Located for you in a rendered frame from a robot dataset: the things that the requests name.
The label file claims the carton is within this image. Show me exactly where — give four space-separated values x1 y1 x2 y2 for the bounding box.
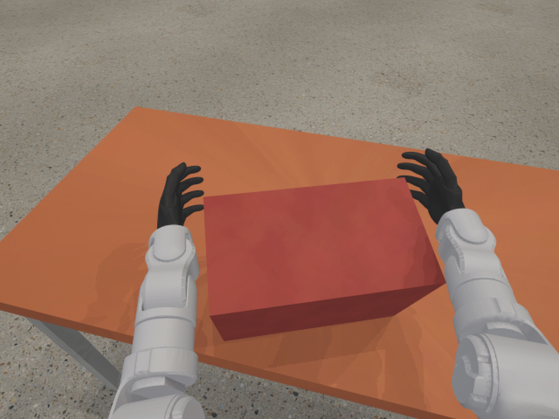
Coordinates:
204 177 446 341

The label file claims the table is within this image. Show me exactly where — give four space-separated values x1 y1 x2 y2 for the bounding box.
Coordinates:
0 106 559 419

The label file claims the robot left hand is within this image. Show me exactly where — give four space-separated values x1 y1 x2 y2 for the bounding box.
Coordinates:
157 162 204 229

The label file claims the robot right hand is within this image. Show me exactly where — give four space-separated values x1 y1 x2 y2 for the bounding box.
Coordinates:
397 148 465 224

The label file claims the right robot forearm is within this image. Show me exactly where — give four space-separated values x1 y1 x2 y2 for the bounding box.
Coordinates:
435 209 554 348

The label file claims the robot right upper arm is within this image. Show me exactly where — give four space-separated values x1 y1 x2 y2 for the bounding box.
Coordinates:
452 333 559 419

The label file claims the left robot forearm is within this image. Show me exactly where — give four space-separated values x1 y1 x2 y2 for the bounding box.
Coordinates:
108 224 199 419

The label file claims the robot left upper arm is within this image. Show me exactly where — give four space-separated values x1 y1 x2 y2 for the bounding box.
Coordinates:
110 394 205 419

